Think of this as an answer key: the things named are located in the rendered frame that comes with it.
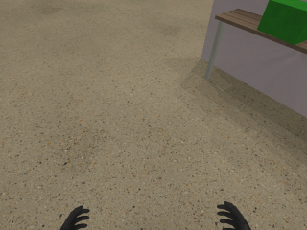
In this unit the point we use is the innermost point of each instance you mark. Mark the right robot hand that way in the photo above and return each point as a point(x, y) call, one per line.
point(237, 219)

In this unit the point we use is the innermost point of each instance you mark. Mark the table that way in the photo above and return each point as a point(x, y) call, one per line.
point(249, 22)

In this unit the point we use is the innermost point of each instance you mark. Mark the left robot hand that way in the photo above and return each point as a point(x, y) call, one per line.
point(73, 218)

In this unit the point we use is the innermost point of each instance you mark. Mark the carton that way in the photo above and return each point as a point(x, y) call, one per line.
point(285, 20)

